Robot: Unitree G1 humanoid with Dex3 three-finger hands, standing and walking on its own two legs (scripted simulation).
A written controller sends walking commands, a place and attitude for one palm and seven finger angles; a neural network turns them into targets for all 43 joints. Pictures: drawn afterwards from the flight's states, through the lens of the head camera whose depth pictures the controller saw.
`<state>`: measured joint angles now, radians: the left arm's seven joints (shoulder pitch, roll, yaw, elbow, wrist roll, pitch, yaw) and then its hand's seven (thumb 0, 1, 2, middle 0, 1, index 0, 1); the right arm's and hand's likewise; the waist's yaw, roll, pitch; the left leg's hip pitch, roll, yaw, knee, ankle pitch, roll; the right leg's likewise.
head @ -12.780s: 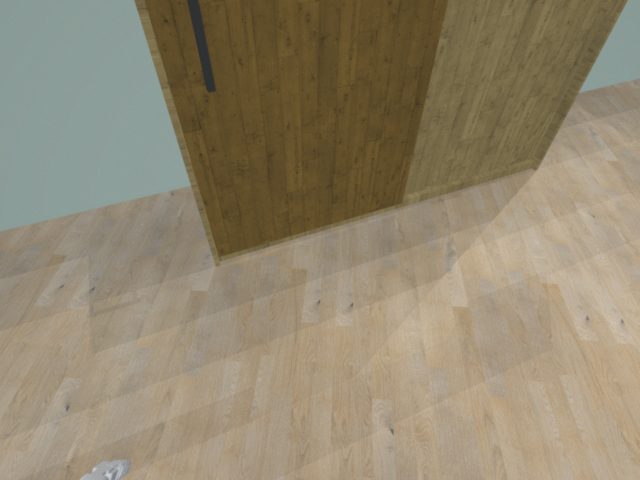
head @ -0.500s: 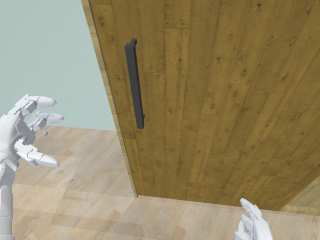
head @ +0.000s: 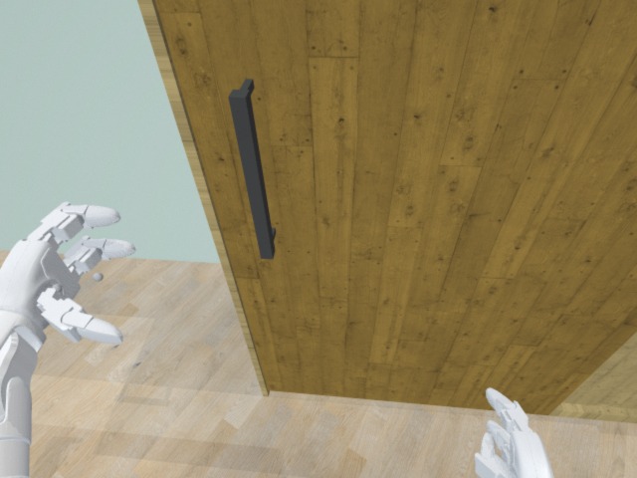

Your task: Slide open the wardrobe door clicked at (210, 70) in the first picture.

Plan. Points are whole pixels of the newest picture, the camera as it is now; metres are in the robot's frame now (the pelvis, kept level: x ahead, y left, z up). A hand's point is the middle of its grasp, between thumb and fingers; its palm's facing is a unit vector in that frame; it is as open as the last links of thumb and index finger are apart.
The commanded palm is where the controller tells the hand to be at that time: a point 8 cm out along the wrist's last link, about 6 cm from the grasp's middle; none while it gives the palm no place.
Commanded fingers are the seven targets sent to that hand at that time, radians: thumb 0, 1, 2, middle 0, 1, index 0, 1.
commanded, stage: move the hooked fingers beside the handle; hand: left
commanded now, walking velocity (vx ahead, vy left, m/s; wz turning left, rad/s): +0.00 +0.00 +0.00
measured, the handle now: (259, 180) +0.49 +0.15 +0.13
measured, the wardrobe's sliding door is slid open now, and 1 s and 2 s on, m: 0.00 0.00 0.00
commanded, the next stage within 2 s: none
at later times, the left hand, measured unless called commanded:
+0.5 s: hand (137, 250) +0.32 +0.25 +0.15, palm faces +0.04 -1.00 -0.04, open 13.9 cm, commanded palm +0.29 +0.30 +0.16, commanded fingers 0.00 -0.50 0.30 -0.30 -1.20 -0.30 -1.20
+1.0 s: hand (166, 225) +0.37 +0.24 +0.14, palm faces +0.05 -1.00 -0.02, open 13.9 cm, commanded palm +0.34 +0.29 +0.15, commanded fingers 0.00 -0.50 0.30 -0.30 -1.20 -0.30 -1.20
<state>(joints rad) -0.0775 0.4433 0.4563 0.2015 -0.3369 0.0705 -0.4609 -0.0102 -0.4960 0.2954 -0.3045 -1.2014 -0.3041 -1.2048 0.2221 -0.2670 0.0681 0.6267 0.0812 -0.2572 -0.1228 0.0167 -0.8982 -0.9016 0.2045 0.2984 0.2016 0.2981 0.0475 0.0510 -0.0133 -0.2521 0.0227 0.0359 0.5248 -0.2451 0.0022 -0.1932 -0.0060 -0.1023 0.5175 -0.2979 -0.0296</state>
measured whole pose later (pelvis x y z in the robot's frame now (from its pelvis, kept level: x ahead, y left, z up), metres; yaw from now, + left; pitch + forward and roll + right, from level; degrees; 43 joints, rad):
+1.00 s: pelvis +0.01 +0.00 +0.00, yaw -1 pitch +1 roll +0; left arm -0.35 0.41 0.37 0.45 -0.25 0.06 -0.33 -0.01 -0.49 0.30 -0.31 -1.20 -0.30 -1.20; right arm 0.25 -0.26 0.06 0.64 0.08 -0.18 -0.11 0.02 -0.90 -0.90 0.21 0.30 0.20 0.30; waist 0.00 0.03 -0.03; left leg -0.28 0.02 0.05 0.52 -0.26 0.00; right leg -0.24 -0.01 -0.08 0.53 -0.31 -0.03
